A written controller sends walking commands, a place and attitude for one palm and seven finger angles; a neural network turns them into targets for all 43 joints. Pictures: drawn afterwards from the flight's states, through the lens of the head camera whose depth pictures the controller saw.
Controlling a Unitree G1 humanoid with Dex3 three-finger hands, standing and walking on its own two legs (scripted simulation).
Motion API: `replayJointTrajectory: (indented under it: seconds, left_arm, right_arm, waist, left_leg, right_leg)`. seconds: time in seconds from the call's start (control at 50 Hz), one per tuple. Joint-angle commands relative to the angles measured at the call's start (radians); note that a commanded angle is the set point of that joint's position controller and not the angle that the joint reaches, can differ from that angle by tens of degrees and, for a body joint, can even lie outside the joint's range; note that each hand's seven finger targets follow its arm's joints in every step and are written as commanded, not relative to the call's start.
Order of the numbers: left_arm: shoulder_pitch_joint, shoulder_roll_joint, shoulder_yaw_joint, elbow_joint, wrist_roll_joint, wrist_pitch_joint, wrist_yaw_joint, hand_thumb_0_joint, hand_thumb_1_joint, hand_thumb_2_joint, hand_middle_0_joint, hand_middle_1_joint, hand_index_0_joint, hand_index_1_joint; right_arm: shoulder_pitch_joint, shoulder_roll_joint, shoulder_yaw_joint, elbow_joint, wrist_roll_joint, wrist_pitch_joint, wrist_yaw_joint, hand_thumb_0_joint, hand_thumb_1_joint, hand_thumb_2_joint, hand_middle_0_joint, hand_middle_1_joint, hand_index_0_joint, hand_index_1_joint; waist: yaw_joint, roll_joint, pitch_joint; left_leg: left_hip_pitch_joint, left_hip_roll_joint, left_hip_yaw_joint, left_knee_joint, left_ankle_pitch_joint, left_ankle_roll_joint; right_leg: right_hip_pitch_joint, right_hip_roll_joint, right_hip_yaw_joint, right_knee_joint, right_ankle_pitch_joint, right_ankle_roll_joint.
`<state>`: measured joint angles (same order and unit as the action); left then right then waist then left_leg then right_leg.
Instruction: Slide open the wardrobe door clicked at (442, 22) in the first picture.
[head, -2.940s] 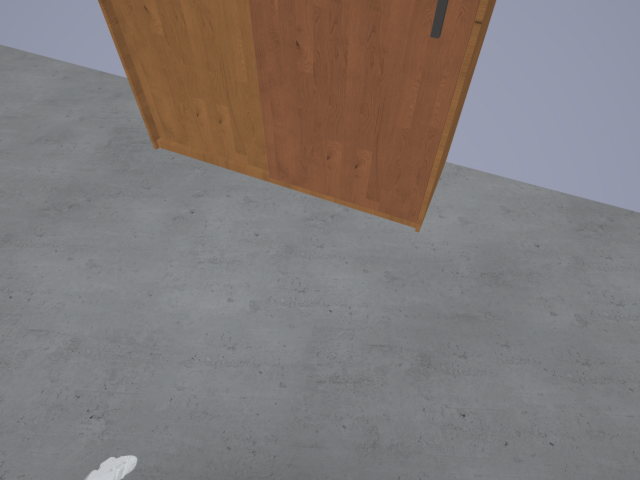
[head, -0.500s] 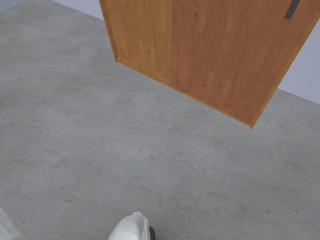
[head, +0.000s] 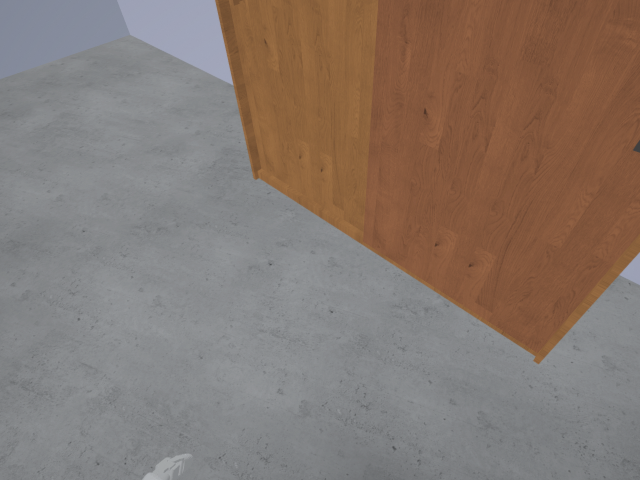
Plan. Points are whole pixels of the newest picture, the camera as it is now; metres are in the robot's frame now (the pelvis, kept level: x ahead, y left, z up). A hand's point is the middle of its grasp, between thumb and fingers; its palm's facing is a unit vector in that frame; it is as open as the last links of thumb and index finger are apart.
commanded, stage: walk to a spot facing it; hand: right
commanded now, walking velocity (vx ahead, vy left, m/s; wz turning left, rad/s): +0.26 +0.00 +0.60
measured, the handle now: out of the picture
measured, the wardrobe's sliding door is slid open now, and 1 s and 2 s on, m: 0.00 0.00 0.00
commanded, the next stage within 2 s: turn to face it in 0.30 s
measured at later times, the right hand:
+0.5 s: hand (401, 357) +0.34 -0.12 -0.16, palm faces -0.28 +0.92 -0.26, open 7.4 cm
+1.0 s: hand (444, 387) +0.30 -0.19 -0.17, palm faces +0.00 +0.98 -0.22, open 7.4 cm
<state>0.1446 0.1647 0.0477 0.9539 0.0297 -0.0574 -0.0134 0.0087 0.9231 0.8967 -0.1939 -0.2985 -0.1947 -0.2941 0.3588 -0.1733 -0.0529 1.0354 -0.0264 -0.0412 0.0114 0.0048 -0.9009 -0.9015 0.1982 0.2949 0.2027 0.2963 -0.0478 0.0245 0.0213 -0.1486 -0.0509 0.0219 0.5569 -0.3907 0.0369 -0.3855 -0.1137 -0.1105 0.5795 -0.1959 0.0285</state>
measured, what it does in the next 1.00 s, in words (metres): walks ahead: left foot, then right foot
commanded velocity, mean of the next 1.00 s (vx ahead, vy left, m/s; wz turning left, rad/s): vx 0.01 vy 0.00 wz -0.16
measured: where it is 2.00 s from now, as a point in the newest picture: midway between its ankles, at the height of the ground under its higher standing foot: outside the picture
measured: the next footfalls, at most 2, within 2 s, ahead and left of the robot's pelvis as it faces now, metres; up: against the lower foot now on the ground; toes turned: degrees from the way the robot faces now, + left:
left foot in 0.44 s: +0.24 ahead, +0.15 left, +0.00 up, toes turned +23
right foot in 0.80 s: +0.28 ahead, -0.07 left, +0.00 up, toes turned -3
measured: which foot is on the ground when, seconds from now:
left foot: down 0.00-0.00, up 0.02-0.42, down 0.44-0.80, up 0.82-1.00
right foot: down 0.00-0.42, up 0.44-0.78, down 0.80-1.00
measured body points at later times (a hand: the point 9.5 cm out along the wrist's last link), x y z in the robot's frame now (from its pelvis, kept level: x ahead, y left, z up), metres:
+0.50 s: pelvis +0.16 +0.03 -0.01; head +0.20 +0.06 +0.43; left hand +0.06 +0.26 -0.17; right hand +0.36 -0.17 -0.14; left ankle +0.21 +0.14 -0.73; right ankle +0.10 -0.13 -0.67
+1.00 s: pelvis +0.22 +0.01 +0.01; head +0.26 -0.01 +0.46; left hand +0.24 +0.26 -0.12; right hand +0.30 -0.24 -0.15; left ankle +0.18 +0.16 -0.65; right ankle +0.24 -0.07 -0.73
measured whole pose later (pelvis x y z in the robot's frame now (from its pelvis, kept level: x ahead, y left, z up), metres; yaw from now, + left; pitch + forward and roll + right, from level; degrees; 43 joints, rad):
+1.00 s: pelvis +0.22 +0.01 +0.01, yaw +2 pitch +2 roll +2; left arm 0.26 0.16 0.05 0.96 0.03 0.00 0.01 0.01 0.91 0.90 -0.20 -0.30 -0.20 -0.29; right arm 0.18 -0.23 -0.09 0.96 -0.02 0.05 -0.02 0.01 -0.90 -0.90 0.20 0.29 0.20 0.30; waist 0.02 0.03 0.06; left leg -0.50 0.07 0.05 1.10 -0.40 -0.08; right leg -0.31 -0.01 -0.09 0.52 -0.24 -0.06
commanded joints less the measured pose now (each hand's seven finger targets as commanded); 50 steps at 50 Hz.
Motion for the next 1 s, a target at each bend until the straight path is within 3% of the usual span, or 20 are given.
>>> replayJointTrajectory:
  seconds: [0.0, 0.06, 0.14, 0.3, 0.34, 0.38, 0.4, 0.42, 0.44, 0.46, 0.5, 0.54, 0.68, 0.74, 0.76, 0.78, 0.8, 0.82, 0.88, 0.98]
  left_arm:
    - [0.378, 0.247, 0.051, 0.054, 0.008, -0.018, 0.030, 0.000, 0.900, 0.900, -0.200, -0.300, -0.200, -0.300]
    - [0.222, 0.133, 0.021, 0.018, 0.001, -0.029, 0.035, 0.000, 0.900, 0.900, -0.200, -0.300, -0.200, -0.300]
    - [0.202, 0.092, 0.022, 0.024, -0.003, -0.035, 0.046, 0.000, 0.900, 0.900, -0.200, -0.300, -0.200, -0.300]
    - [0.196, 0.167, 0.045, 0.027, -0.001, 0.003, 0.038, 0.000, 0.900, 0.900, -0.200, -0.300, -0.200, -0.300]
    - [0.182, 0.185, 0.054, 0.018, -0.002, 0.015, 0.035, 0.000, 0.900, 0.900, -0.200, -0.300, -0.200, -0.300]
    - [0.167, 0.199, 0.053, -0.001, -0.009, 0.021, 0.028, 0.000, 0.900, 0.900, -0.200, -0.300, -0.200, -0.300]
    - [0.218, 0.124, 0.032, -0.015, -0.022, 0.025, 0.019, 0.000, 0.900, 0.900, -0.200, -0.300, -0.200, -0.300]
    - [0.210, 0.087, 0.021, -0.032, -0.026, 0.031, 0.031, 0.000, 0.900, 0.900, -0.200, -0.300, -0.200, -0.300]
    - [0.184, 0.091, 0.016, -0.031, -0.029, 0.044, 0.044, 0.000, 0.900, 0.900, -0.200, -0.300, -0.200, -0.300]
    - [0.189, 0.075, 0.010, -0.014, -0.024, 0.049, 0.043, 0.000, 0.900, 0.900, -0.200, -0.300, -0.200, -0.300]
    - [0.221, 0.081, 0.006, 0.037, -0.012, 0.067, 0.039, 0.000, 0.900, 0.900, -0.200, -0.300, -0.200, -0.300]
    - [0.285, 0.053, -0.003, 0.070, -0.014, 0.080, 0.033, 0.000, 0.900, 0.900, -0.200, -0.300, -0.200, -0.300]
    - [0.171, 0.046, 0.004, 0.010, -0.016, 0.084, 0.015, 0.000, 0.900, 0.900, -0.200, -0.300, -0.200, -0.300]
    - [0.203, 0.059, 0.015, 0.007, -0.011, 0.081, 0.009, 0.000, 0.900, 0.900, -0.200, -0.300, -0.200, -0.300]
    - [0.231, 0.096, 0.025, 0.005, -0.007, 0.076, 0.007, 0.000, 0.900, 0.900, -0.200, -0.300, -0.200, -0.300]
    - [0.261, 0.182, 0.043, -0.010, 0.001, 0.068, 0.009, 0.000, 0.900, 0.900, -0.200, -0.300, -0.200, -0.300]
    - [0.281, 0.230, 0.056, -0.016, 0.009, 0.068, 0.017, 0.000, 0.900, 0.900, -0.200, -0.300, -0.200, -0.300]
    - [0.276, 0.228, 0.058, -0.007, 0.006, 0.061, 0.028, 0.000, 0.900, 0.900, -0.200, -0.300, -0.200, -0.300]
    - [0.166, 0.177, 0.042, -0.039, -0.003, 0.043, 0.038, 0.000, 0.900, 0.900, -0.200, -0.300, -0.200, -0.300]
    - [0.186, 0.203, 0.050, -0.036, -0.010, 0.043, 0.038, 0.000, 0.900, 0.900, -0.200, -0.300, -0.200, -0.300]
  right_arm:
    - [-0.067, -0.101, -0.033, -0.110, 0.005, -0.021, -0.003, 0.000, -0.900, -0.900, 0.200, 0.300, 0.200, 0.300]
    - [-0.117, -0.073, -0.042, -0.105, -0.006, -0.004, 0.019, 0.000, -0.900, -0.900, 0.200, 0.300, 0.200, 0.300]
    - [-0.072, -0.022, -0.044, -0.104, -0.008, 0.042, 0.023, 0.000, -0.900, -0.900, 0.200, 0.300, 0.200, 0.300]
    - [-0.215, -0.036, -0.038, -0.172, -0.003, 0.058, 0.028, 0.000, -0.900, -0.900, 0.200, 0.300, 0.200, 0.300]
    - [-0.189, -0.059, -0.041, -0.175, -0.005, 0.052, 0.024, 0.000, -0.900, -0.900, 0.200, 0.300, 0.200, 0.300]
    - [-0.022, -0.124, -0.052, -0.134, -0.009, 0.029, 0.016, 0.000, -0.900, -0.900, 0.200, 0.300, 0.200, 0.300]
    - [0.065, -0.244, -0.074, -0.109, -0.016, 0.008, -0.001, 0.000, -0.900, -0.900, 0.200, 0.300, 0.200, 0.300]
    - [0.123, -0.299, -0.076, -0.083, 0.012, 0.007, -0.011, 0.000, -0.900, -0.900, 0.200, 0.300, 0.200, 0.300]
    - [0.074, -0.272, -0.066, -0.096, 0.018, 0.013, -0.025, 0.000, -0.900, -0.900, 0.200, 0.300, 0.200, 0.300]
    - [-0.011, -0.249, -0.058, -0.111, 0.010, 0.015, -0.032, 0.000, -0.900, -0.900, 0.200, 0.300, 0.200, 0.300]
    - [-0.175, -0.164, -0.023, -0.137, 0.007, 0.017, -0.042, 0.000, -0.900, -0.900, 0.200, 0.300, 0.200, 0.300]
    - [-0.246, -0.145, -0.011, -0.141, 0.001, 0.016, -0.045, 0.000, -0.900, -0.900, 0.200, 0.300, 0.200, 0.300]
    - [-0.199, -0.164, -0.029, -0.131, 0.002, 0.042, -0.049, 0.000, -0.900, -0.900, 0.200, 0.300, 0.200, 0.300]
    - [-0.199, -0.155, -0.039, -0.139, 0.008, 0.051, -0.047, 0.000, -0.900, -0.900, 0.200, 0.300, 0.200, 0.300]
    - [-0.196, -0.132, -0.039, -0.151, 0.014, 0.059, -0.044, 0.000, -0.900, -0.900, 0.200, 0.300, 0.200, 0.300]
    - [-0.181, -0.079, -0.037, -0.181, 0.020, 0.067, -0.039, 0.000, -0.900, -0.900, 0.200, 0.300, 0.200, 0.300]
    - [-0.252, -0.069, -0.030, -0.222, 0.014, 0.068, -0.038, 0.000, -0.900, -0.900, 0.200, 0.300, 0.200, 0.300]
    - [-0.279, -0.076, -0.037, -0.220, 0.005, 0.070, -0.039, 0.000, -0.900, -0.900, 0.200, 0.300, 0.200, 0.300]
    - [-0.218, -0.088, -0.045, -0.176, 0.005, 0.057, -0.025, 0.000, -0.900, -0.900, 0.200, 0.300, 0.200, 0.300]
    - [-0.215, -0.101, -0.041, -0.169, 0.015, 0.063, -0.029, 0.000, -0.900, -0.900, 0.200, 0.300, 0.200, 0.300]
  waist:
    - [0.176, -0.320, -0.109]
    - [0.095, -0.121, 0.046]
    - [0.050, -0.150, 0.022]
    - [0.083, -0.210, 0.030]
    - [0.060, -0.211, 0.003]
    - [-0.035, -0.119, -0.102]
    - [-0.057, 0.161, -0.218]
    - [-0.056, 0.226, -0.298]
    - [-0.043, 0.132, -0.270]
    - [-0.013, 0.193, -0.224]
    - [0.061, 0.090, -0.104]
    - [0.102, 0.090, -0.079]
    - [0.046, 0.096, -0.003]
    - [0.068, 0.056, -0.010]
    - [0.086, -0.062, -0.003]
    - [0.097, -0.319, 0.002]
    - [0.134, -0.364, 0.016]
    - [0.130, -0.313, -0.011]
    - [0.071, -0.150, -0.092]
    - [0.090, -0.131, -0.136]
  left_leg:
    - [-0.535, 0.048, -0.022, 0.636, -0.188, 0.001]
    - [-0.566, 0.154, -0.030, 0.730, 0.023, -0.020]
    - [-0.502, 0.169, 0.023, 0.633, 0.124, -0.062]
    - [-0.374, 0.122, 0.114, 0.203, 0.170, -0.061]
    - [-0.283, 0.088, 0.136, 0.135, 0.166, -0.042]
    - [0.011, 0.060, 0.144, -0.038, 0.308, -0.017]
    - [0.317, 0.308, -0.153, -0.048, 0.687, 0.062]
    - [0.352, 0.496, -0.354, -0.068, 1.107, 0.175]
    - [0.245, 0.486, -0.286, -0.101, 1.060, 0.193]
    - [0.160, 0.469, -0.295, -0.139, 0.863, 0.189]
    - [-0.063, 0.390, -0.131, -0.204, 0.591, 0.138]
    - [-0.154, 0.357, -0.010, -0.226, 0.482, 0.101]
    - [-0.109, 0.399, 0.043, -0.207, 0.352, 0.096]
    - [-0.161, 0.379, 0.107, -0.097, 0.245, 0.036]
    - [-0.228, 0.328, 0.144, 0.009, 0.134, -0.010]
    - [-0.358, 0.200, 0.190, 0.205, -0.082, -0.085]
    - [-0.418, 0.128, 0.126, 0.439, -0.252, -0.100]
    - [-0.454, 0.139, 0.028, 0.568, -0.189, -0.089]
    - [-0.486, 0.156, -0.017, 0.628, -0.004, -0.110]
    - [-0.446, 0.139, -0.013, 0.507, -0.010, -0.139]
  right_leg:
    - [0.522, -0.427, 0.500, -0.329, -0.144, -0.180]
    - [0.304, -0.341, 0.274, -0.364, -0.064, -0.131]
    - [0.274, -0.257, -0.016, -0.320, 0.326, -0.107]
    - [0.325, -0.255, -0.183, -0.208, 0.460, -0.103]
    - [0.335, -0.264, -0.194, -0.109, 0.519, -0.088]
    - [0.256, -0.218, -0.216, 0.203, 0.530, -0.032]
    - [-0.043, -0.105, -0.206, 0.485, 0.001, 0.019]
    - [-0.155, 0.005, -0.073, 0.701, -0.460, 0.037]
    - [-0.134, -0.016, 0.058, 0.724, -0.431, 0.022]
    - [-0.143, -0.024, 0.086, 0.741, -0.389, 0.023]
    - [-0.057, -0.044, 0.099, 0.646, -0.271, 0.021]
    - [0.026, -0.031, 0.077, 0.501, -0.240, 0.020]
    - [0.005, 0.007, -0.008, 0.244, -0.225, 0.019]
    - [0.123, 0.013, -0.024, 0.043, -0.080, 0.009]
    - [0.161, -0.029, 0.062, -0.082, -0.007, -0.017]
    - [0.179, -0.218, 0.367, -0.228, 0.145, -0.113]
    - [0.146, -0.327, 0.546, -0.337, 0.170, -0.220]
    - [0.158, -0.295, 0.536, -0.334, 0.152, -0.221]
    - [0.275, -0.186, 0.354, -0.252, 0.315, -0.178]
    - [0.378, -0.149, 0.307, -0.208, 0.530, -0.195]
